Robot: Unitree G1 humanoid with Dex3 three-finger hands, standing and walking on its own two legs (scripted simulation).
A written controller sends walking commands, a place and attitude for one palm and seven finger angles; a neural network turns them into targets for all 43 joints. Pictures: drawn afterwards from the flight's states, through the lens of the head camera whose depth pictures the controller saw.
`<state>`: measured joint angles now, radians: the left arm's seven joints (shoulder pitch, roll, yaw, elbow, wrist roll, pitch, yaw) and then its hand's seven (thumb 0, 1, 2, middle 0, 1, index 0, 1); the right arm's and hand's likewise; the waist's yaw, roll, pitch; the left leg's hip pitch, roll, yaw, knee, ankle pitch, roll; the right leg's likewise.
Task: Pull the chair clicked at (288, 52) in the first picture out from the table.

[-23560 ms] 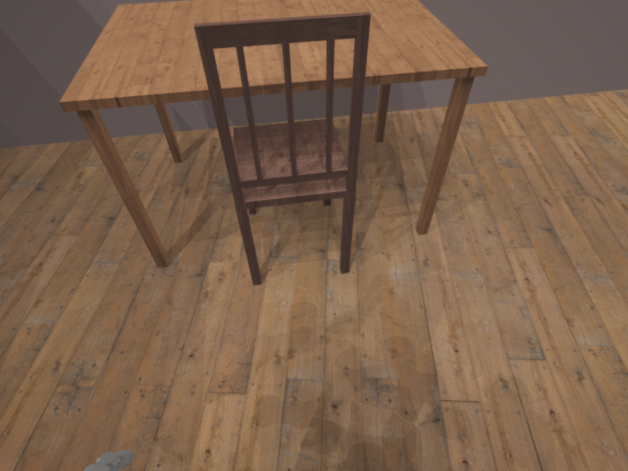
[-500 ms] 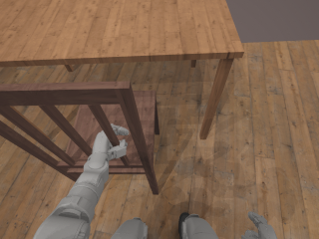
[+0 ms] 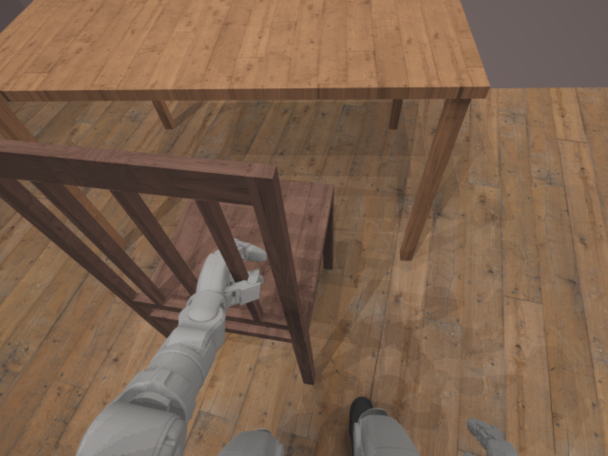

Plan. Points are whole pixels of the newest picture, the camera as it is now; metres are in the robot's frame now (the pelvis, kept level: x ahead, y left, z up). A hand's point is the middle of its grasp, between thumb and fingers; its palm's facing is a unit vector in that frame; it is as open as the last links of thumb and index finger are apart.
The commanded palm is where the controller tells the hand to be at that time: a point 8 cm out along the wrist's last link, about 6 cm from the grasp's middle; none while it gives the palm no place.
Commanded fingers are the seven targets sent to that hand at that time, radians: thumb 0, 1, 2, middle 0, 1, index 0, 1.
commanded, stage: step backward, pulling the chair out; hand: left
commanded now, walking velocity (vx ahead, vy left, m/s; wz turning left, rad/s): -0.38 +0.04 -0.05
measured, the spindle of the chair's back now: (176, 263) +0.39 +0.22 -0.03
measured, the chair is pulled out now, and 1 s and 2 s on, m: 0.28 0.46 0.61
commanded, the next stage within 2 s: stop walking, hand still on the chair in 1.12 s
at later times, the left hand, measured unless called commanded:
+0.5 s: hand (242, 336) +0.27 +0.10 -0.04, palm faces -0.11 -0.98 -0.14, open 5.0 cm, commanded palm +0.25 +0.16 -0.05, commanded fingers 0.00 0.90 0.90 -0.50 -1.45 -0.50 -1.45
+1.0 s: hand (214, 430) +0.16 +0.12 -0.04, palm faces -0.17 -0.98 -0.14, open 5.1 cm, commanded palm +0.15 +0.17 -0.04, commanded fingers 0.00 0.90 0.90 -0.50 -1.45 -0.50 -1.45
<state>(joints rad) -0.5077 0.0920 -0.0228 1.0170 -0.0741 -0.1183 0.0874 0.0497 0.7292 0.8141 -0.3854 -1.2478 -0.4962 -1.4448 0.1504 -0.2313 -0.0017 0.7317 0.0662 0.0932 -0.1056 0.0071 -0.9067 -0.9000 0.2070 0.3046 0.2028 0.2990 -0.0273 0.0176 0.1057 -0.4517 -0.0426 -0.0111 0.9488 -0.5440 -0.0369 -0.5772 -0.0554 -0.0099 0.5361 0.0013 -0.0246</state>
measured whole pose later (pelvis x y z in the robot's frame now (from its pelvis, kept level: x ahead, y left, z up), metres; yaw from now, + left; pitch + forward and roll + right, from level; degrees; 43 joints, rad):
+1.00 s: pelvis -0.20 +0.06 +0.01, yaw -5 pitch +1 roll +1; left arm -0.47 0.12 -0.05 0.99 -0.07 -0.15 0.06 0.05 0.74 0.80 -0.39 -1.31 -0.50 -1.44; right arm 0.19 -0.23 -0.01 0.74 0.03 0.04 -0.12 0.01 -0.91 -0.90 0.21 0.30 0.20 0.30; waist -0.04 0.01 0.11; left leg -0.35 0.02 0.03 0.63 -0.28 -0.02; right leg -0.52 0.02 0.02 0.68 -0.25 0.01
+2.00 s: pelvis -0.25 +0.06 +0.02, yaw -6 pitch +0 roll +1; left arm -0.10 0.03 -0.20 0.78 -0.04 -0.11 0.05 0.02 0.71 0.88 -0.39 -1.38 -0.50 -1.44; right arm 0.26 -0.23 0.03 0.71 0.03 0.01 -0.12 0.01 -0.91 -0.90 0.20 0.30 0.20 0.30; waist 0.02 0.07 -0.02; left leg -0.13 0.00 0.01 0.46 -0.33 0.00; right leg -0.33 0.01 -0.01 0.48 -0.16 -0.03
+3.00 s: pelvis -0.26 +0.07 -0.01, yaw -4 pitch +7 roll +1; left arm -0.06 0.09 -0.14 0.38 -0.05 0.15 -0.01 0.00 -0.48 0.23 -0.26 -0.74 -0.25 -0.74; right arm 0.24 -0.24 0.01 0.58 0.05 -0.05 -0.03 0.01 -0.91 -0.90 0.20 0.30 0.20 0.30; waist -0.04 0.03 -0.09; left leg -0.48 -0.03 0.00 0.82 -0.47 0.01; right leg -0.65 -0.02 -0.02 0.80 -0.28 -0.01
